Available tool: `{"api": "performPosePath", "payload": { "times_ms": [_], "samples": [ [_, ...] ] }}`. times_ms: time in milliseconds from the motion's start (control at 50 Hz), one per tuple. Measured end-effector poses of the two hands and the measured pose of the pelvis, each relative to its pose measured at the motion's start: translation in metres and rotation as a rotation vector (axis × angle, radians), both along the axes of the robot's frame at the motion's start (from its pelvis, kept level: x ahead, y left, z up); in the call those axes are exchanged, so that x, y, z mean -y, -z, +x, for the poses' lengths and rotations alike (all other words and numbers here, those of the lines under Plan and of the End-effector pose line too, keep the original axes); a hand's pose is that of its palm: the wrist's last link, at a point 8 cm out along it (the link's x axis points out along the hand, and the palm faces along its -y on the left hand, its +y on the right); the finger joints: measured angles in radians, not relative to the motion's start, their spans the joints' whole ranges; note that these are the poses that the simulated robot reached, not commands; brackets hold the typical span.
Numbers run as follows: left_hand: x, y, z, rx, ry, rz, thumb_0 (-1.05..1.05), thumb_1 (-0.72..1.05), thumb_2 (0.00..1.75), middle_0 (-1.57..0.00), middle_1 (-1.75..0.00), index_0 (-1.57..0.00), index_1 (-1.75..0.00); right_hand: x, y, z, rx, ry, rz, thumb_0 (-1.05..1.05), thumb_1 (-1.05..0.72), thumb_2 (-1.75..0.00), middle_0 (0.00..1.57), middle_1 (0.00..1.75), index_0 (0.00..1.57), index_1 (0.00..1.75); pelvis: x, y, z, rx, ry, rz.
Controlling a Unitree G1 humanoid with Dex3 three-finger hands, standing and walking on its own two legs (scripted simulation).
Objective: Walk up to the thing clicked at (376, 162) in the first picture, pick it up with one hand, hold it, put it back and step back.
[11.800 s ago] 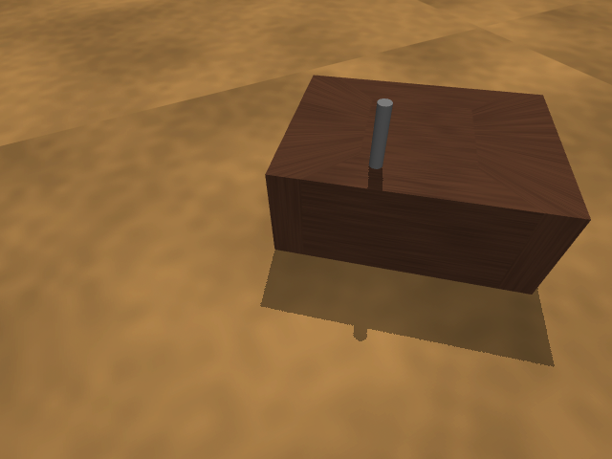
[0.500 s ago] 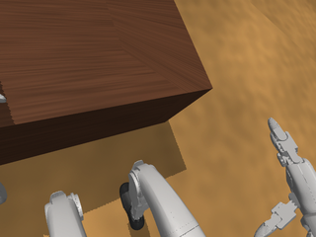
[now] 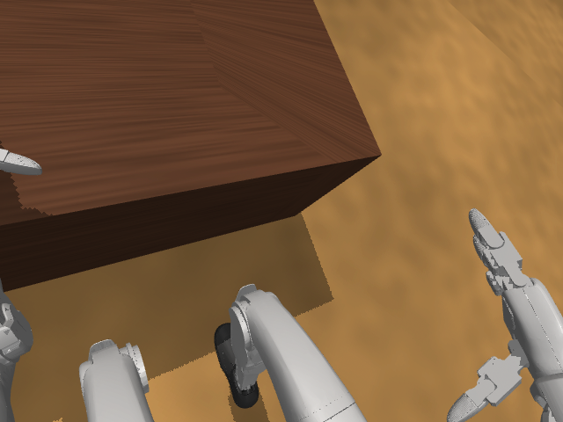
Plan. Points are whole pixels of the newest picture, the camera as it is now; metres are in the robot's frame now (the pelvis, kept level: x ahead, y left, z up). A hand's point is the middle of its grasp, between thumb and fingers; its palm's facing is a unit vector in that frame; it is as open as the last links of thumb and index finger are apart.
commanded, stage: close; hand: left
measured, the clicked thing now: out of the picture +0.59 +0.23 +0.00
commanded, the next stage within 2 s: settle in 0.58 s
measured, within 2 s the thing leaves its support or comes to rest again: leaves its support in 1.06 s
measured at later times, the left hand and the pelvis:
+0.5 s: hand out of the picture +0.58 +0.22 -0.05, palm faces +0.24 -0.97 +0.00, open 11.4 cm; pelvis +0.00 +0.00 +0.00, yaw +0 degrees
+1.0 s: hand out of the picture +0.58 +0.22 -0.05, palm faces +0.24 -0.97 -0.01, open 6.6 cm; pelvis +0.00 +0.00 +0.01, yaw +0 degrees
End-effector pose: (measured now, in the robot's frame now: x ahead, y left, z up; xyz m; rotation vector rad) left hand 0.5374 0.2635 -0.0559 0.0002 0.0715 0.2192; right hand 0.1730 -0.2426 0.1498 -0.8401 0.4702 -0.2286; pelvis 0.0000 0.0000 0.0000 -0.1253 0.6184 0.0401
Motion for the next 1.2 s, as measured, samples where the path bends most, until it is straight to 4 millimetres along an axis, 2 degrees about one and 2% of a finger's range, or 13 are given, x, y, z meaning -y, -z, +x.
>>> {"api": "performPosePath", "payload": {
  "times_ms": [120, 240, 380, 500, 640, 820, 940, 1080, 1200],
  "samples": [
    [-0.003, 0.001, 0.003, 0.002, -0.055, -0.019, -0.01, -0.6, 0.02, -0.26, -0.13, -0.27, -0.12, -0.008, 0.005, 0.005, 0.024, -0.035, 0.039, -0.01, 0.52, -0.05, 0.06, 0.06, 0.06, 0.05, -0.001, 0.004, -0.001, -0.003, 0.008, 0.009],
    [-0.007, -0.004, 0.007, 0.02, -0.035, -0.005, -0.01, -0.56, 0.12, -0.46, -0.3, -0.47, -0.29, -0.006, -0.006, 0.006, 0.039, -0.037, 0.0, -0.01, 0.51, -0.05, 0.07, 0.06, 0.07, 0.05, 0.0, 0.004, -0.001, -0.003, 0.01, 0.016],
    [-0.003, -0.007, 0.01, -0.002, -0.013, -0.01, -0.01, -0.49, 0.26, -0.65, -0.49, -0.67, -0.48, -0.004, -0.013, 0.002, 0.027, -0.022, -0.008, -0.01, 0.51, -0.05, 0.06, 0.06, 0.06, 0.05, -0.001, 0.0, 0.0, 0.0, 0.005, 0.006],
    [-0.002, -0.005, 0.011, -0.004, -0.025, -0.007, -0.01, -0.39, 0.42, -0.82, -0.67, -0.83, -0.66, -0.004, -0.009, 0.002, 0.036, -0.017, 0.01, -0.01, 0.51, -0.04, 0.06, 0.06, 0.06, 0.05, -0.002, 0.001, 0.0, -0.001, 0.009, 0.007],
    [-0.005, -0.009, 0.016, 0.014, -0.027, -0.006, -0.01, -0.19, 0.68, -1.06, -0.94, -1.1, -0.94, -0.006, -0.012, 0.007, 0.044, -0.029, -0.004, -0.01, 0.51, -0.04, 0.06, 0.06, 0.06, 0.05, -0.002, 0.001, -0.001, -0.004, 0.01, 0.012],
    [-0.003, -0.01, 0.016, -0.002, -0.008, 0.001, -0.01, -0.12, 1.01, -0.96, -1.1, -1.02, -1.09, -0.004, -0.014, 0.003, 0.03, -0.016, -0.001, -0.01, 0.53, -0.05, 0.06, 0.06, 0.06, 0.05, -0.001, -0.001, -0.001, -0.002, 0.01, 0.008],
    [-0.001, -0.011, 0.013, -0.018, -0.02, -0.002, 0.0, -0.08, 1.26, -0.92, -1.14, -0.97, -1.14, -0.001, -0.013, 0.001, 0.031, -0.004, 0.006, -0.01, 0.54, -0.05, 0.06, 0.06, 0.06, 0.05, -0.001, -0.003, -0.001, 0.002, 0.01, 0.012],
    [0.0, -0.019, 0.011, -0.037, -0.024, -0.021, 0.0, -0.09, 1.26, -0.92, -1.14, -0.98, -1.14, 0.005, -0.013, 0.003, 0.025, 0.024, 0.017, -0.01, 0.55, -0.05, 0.06, 0.06, 0.06, 0.05, 0.0, -0.011, 0.003, 0.011, 0.009, 0.017],
    [-0.004, -0.047, 0.013, -0.018, -0.033, -0.012, 0.0, -0.09, 1.26, -0.92, -1.14, -0.98, -1.14, 0.011, -0.013, 0.008, 0.032, 0.047, 0.041, -0.01, 0.55, -0.05, 0.06, 0.06, 0.06, 0.05, 0.0, -0.022, 0.008, 0.029, 0.005, 0.018]
  ]
}}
